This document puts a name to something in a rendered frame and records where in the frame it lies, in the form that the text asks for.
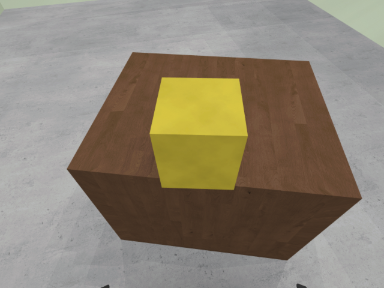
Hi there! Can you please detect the carton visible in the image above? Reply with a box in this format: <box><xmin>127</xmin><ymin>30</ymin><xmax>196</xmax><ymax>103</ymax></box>
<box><xmin>150</xmin><ymin>77</ymin><xmax>248</xmax><ymax>190</ymax></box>

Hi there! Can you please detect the pedestal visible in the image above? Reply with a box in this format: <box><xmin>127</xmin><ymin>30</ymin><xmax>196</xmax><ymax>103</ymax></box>
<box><xmin>67</xmin><ymin>52</ymin><xmax>362</xmax><ymax>260</ymax></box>

